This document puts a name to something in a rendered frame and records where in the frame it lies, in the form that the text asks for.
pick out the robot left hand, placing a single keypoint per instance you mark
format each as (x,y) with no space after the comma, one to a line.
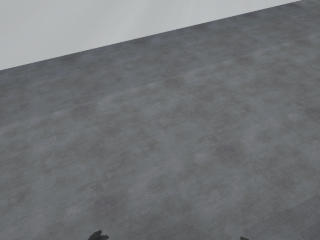
(97,236)

